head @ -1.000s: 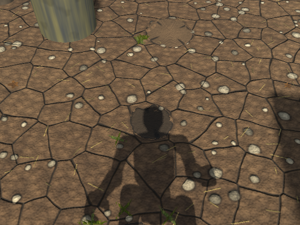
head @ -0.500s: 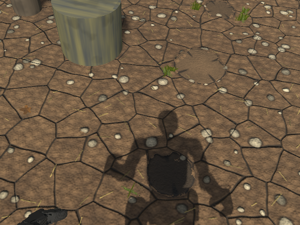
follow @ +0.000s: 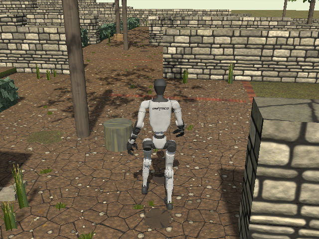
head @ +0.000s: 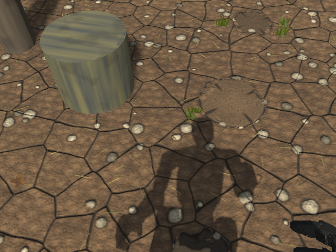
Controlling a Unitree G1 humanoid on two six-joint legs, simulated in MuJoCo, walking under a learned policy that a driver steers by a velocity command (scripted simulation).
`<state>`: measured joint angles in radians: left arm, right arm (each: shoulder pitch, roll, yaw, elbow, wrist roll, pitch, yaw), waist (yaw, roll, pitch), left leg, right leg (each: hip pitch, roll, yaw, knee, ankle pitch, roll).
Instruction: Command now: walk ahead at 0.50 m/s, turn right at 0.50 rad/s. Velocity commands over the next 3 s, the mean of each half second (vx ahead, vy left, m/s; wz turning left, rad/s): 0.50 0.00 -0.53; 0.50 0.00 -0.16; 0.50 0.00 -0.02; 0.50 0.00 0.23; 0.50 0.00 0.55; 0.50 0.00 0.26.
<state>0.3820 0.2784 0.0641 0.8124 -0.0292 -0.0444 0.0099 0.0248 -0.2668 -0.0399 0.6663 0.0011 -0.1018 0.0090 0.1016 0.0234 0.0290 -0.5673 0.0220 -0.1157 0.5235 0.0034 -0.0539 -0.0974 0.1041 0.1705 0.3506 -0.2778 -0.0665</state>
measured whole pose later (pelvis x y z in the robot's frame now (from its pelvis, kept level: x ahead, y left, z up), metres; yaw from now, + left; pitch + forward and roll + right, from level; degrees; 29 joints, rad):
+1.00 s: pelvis +0.51 -0.12 +0.00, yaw -21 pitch +2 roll -2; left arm 0.35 0.29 0.06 0.79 -0.01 -0.07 -0.01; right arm 0.08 -0.28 -0.03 0.77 0.01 -0.08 0.03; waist 0.07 0.05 0.02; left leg -0.64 0.10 -0.03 0.60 0.07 -0.02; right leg 0.00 0.07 -0.02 0.24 -0.27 -0.04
